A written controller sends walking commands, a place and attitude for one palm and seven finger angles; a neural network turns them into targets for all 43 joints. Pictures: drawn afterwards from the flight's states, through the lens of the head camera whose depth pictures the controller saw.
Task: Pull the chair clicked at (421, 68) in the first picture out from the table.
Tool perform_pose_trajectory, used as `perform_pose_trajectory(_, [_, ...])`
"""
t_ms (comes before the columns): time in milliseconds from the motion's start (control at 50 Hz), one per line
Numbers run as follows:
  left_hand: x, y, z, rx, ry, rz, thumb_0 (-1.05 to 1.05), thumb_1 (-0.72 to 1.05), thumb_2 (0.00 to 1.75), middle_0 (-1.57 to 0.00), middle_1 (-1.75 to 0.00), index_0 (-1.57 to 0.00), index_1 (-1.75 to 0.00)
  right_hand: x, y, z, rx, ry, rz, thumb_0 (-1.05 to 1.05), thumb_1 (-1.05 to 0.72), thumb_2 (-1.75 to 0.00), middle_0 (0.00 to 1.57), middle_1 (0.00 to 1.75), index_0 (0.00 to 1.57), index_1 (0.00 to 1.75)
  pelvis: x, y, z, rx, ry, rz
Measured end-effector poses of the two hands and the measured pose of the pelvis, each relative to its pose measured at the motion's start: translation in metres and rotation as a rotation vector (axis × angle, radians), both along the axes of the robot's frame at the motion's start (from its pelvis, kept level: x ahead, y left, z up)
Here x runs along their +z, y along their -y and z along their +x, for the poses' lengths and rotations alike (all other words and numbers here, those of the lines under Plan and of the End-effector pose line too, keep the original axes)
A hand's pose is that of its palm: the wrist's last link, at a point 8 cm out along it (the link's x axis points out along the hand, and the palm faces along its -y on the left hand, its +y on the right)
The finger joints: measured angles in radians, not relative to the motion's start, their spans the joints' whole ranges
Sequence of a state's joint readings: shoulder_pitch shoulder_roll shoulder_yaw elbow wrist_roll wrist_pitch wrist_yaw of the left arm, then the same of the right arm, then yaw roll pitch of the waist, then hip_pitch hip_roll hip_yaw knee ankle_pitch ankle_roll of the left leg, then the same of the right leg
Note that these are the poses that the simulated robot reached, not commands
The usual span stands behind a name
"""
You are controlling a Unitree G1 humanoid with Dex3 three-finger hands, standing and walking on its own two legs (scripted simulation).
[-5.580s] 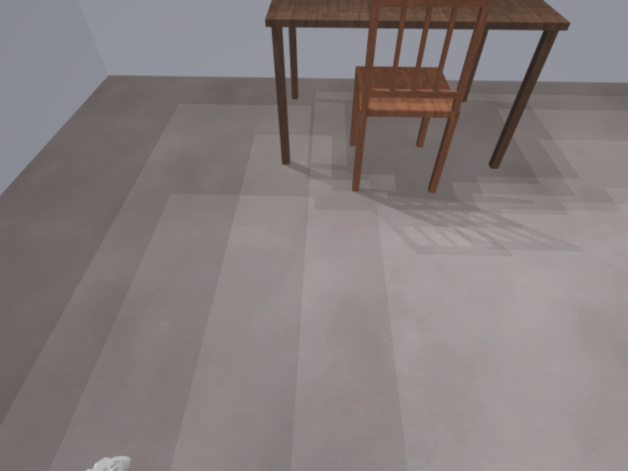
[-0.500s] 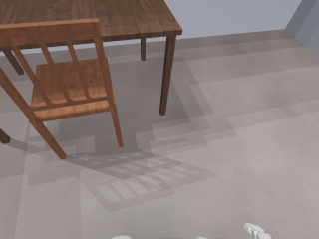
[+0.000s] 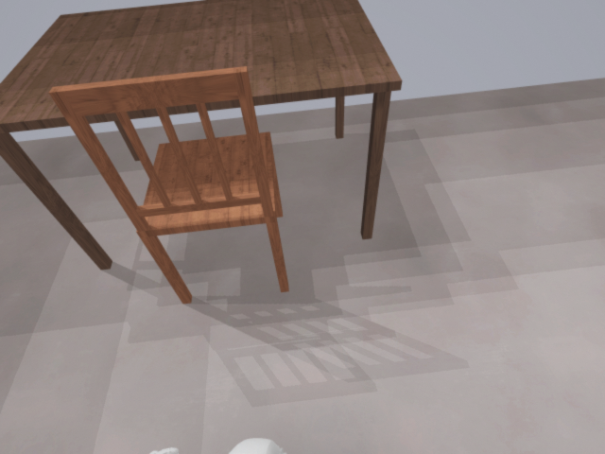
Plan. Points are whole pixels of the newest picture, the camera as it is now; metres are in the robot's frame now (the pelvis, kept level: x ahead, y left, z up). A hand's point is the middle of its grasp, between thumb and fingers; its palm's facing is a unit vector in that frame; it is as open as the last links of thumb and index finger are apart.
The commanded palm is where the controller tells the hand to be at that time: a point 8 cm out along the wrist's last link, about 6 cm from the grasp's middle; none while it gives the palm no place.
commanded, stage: take the last steps up to it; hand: left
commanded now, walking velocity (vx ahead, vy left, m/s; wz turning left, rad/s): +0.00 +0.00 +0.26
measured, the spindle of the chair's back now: (181, 159) +0.77 +0.35 -0.09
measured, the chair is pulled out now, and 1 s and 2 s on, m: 0.00 0.00 0.00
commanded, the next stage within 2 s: come to a stop and stand still in 1.16 s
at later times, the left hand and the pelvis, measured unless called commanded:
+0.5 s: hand out of the picture +0.00 +0.27 -0.17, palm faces +0.14 -0.97 -0.18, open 7.4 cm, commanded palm none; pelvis +0.02 +0.08 +0.01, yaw +5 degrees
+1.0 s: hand (188, 373) +0.27 +0.23 -0.16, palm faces +0.14 -0.97 -0.20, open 7.2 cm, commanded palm none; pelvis +0.20 +0.05 +0.00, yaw +5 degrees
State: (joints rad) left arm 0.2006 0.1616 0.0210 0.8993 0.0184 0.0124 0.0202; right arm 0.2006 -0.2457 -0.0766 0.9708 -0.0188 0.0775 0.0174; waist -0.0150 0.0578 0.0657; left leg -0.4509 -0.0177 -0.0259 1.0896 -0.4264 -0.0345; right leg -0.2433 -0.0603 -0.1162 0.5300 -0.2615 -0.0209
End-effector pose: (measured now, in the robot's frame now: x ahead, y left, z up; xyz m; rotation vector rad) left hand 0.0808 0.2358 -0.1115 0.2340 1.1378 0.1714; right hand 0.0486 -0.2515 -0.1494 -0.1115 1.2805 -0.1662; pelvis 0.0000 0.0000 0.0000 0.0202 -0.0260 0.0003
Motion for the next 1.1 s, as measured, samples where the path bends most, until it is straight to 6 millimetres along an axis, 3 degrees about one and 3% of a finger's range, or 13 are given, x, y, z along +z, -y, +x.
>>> perform_pose_trajectory(140, [-0.01, -0.007, -0.048, 0.081, -0.062, -0.042, 0.0, 0.9, 0.9, -0.21, -0.3, -0.21, -0.3, 0.011, -0.007, -0.002, 0.066, -0.037, -0.03, 0.01, -0.9, -0.9, 0.2, 0.3, 0.2, 0.3, 0.004, -0.008, -0.008, 0.047, -0.004, 0.001])
perform_pose_trajectory(300, [-0.04, -0.053, -0.122, 0.2, -0.212, -0.091, 0.0, 0.9, 0.9, -0.21, -0.3, -0.21, -0.3, 0.024, -0.05, 0.023, 0.16, 0.047, -0.088, 0.01, -0.9, -0.9, 0.2, 0.3, 0.2, 0.3, -0.005, -0.045, -0.008, 0.083, -0.01, -0.037])
perform_pose_trajectory(380, [-0.037, -0.072, -0.129, 0.195, -0.279, -0.101, 0.0, 0.91, 0.9, -0.2, -0.3, -0.2, -0.3, 0.032, -0.073, 0.012, 0.142, 0.046, -0.088, 0.01, -0.9, -0.9, 0.2, 0.3, 0.2, 0.3, 0.003, -0.061, 0.001, 0.082, -0.003, -0.051])
perform_pose_trajectory(480, [-0.029, -0.085, -0.098, 0.181, -0.235, -0.109, 0.0, 0.91, 0.9, -0.2, -0.3, -0.2, -0.3, 0.032, -0.097, -0.014, 0.112, -0.055, -0.059, 0.01, -0.9, -0.9, 0.2, 0.3, 0.21, 0.3, 0.011, -0.073, 0.019, 0.091, -0.002, -0.049])
perform_pose_trajectory(580, [-0.029, -0.085, -0.047, 0.154, -0.19, -0.113, 0.0, 0.91, 0.9, -0.2, -0.3, -0.2, -0.3, 0.025, -0.115, -0.036, 0.055, -0.157, -0.022, 0.01, -0.9, -0.9, 0.2, 0.3, 0.21, 0.3, 0.009, -0.079, 0.044, 0.084, -0.002, -0.031])
perform_pose_trajectory(700, [-0.03, -0.071, 0.043, 0.085, -0.117, -0.122, 0.0, 0.91, 0.9, -0.2, -0.3, -0.2, -0.3, 0.018, -0.126, -0.05, -0.016, -0.277, 0.02, 0.01, -0.9, -0.9, 0.2, 0.3, 0.21, 0.3, 0.003, -0.075, 0.083, 0.078, -0.004, -0.016])
perform_pose_trajectory(800, [-0.031, -0.049, 0.135, 0.017, -0.015, -0.12, 0.0, 0.91, 0.9, -0.2, -0.3, -0.2, -0.3, 0.008, -0.12, -0.042, -0.058, -0.377, 0.047, 0.01, -0.9, -0.9, 0.2, 0.3, 0.21, 0.3, -0.009, -0.063, 0.128, 0.072, -0.008, -0.018])
perform_pose_trajectory(860, [-0.034, -0.038, 0.176, 0.015, 0.068, -0.109, 0.0, 0.91, 0.9, -0.2, -0.3, -0.2, -0.3, -0.003, -0.107, -0.02, -0.061, -0.411, 0.057, 0.01, -0.9, -0.9, 0.2, 0.3, 0.21, 0.3, -0.02, -0.052, 0.155, 0.077, -0.002, -0.019])
perform_pose_trajectory(900, [-0.032, -0.034, 0.184, 0.037, 0.083, -0.111, 0.0, 0.91, 0.9, -0.2, -0.3, -0.2, -0.3, -0.005, -0.097, 0.01, -0.046, -0.382, 0.048, 0.01, -0.9, -0.9, 0.2, 0.3, 0.21, 0.3, -0.018, -0.048, 0.168, 0.083, 0.007, -0.027])
perform_pose_trajectory(960, [-0.028, -0.032, 0.178, 0.076, 0.035, -0.106, 0.0, 0.9, 0.9, -0.2, -0.3, -0.2, -0.3, -0.004, -0.081, 0.074, -0.007, -0.273, 0.023, 0.01, -0.9, -0.9, 0.2, 0.3, 0.2, 0.3, -0.009, -0.046, 0.186, 0.088, 0.007, -0.035])
perform_pose_trajectory(1000, [-0.023, -0.041, 0.175, 0.125, 0.016, -0.076, -0.02, 0.93, 0.9, -0.2, -0.3, -0.21, -0.3, -0.001, -0.075, 0.122, 0.022, -0.181, 0.007, 0.01, -0.9, -0.9, 0.2, 0.3, 0.2, 0.3, -0.004, -0.046, 0.198, 0.092, 0.0, -0.038])
perform_pose_trajectory(1100, [-0.021, -0.057, 0.162, 0.142, -0.094, -0.059, -0.02, 0.94, 0.9, -0.2, -0.3, -0.2, -0.3, 0.013, -0.076, 0.229, 0.083, 0.024, -0.012, 0.01, -0.91, -0.9, 0.2, 0.3, 0.2, 0.3, 0.003, -0.052, 0.227, 0.086, -0.012, -0.038])
